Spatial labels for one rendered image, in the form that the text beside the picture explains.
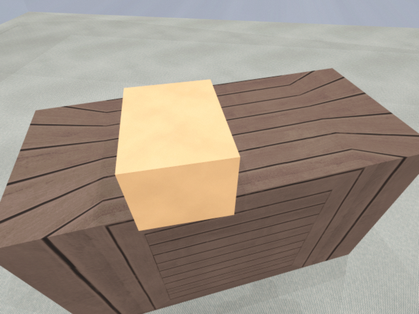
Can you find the pedestal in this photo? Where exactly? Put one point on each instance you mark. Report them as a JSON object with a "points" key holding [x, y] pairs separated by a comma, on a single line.
{"points": [[320, 163]]}

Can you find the carton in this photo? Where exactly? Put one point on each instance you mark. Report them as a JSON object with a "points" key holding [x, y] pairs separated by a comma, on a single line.
{"points": [[177, 161]]}

